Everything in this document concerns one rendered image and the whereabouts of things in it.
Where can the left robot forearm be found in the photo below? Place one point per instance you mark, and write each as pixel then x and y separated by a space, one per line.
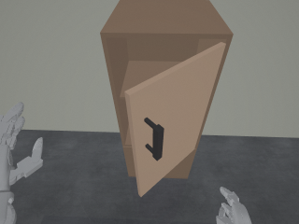
pixel 7 212

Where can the handle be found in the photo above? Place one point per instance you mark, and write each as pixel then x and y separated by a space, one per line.
pixel 157 139

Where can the cupboard door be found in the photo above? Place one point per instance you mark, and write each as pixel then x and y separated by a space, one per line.
pixel 176 99

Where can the left robot hand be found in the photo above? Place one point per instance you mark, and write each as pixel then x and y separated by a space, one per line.
pixel 10 126

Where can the right robot hand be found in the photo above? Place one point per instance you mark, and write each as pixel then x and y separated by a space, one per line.
pixel 237 214

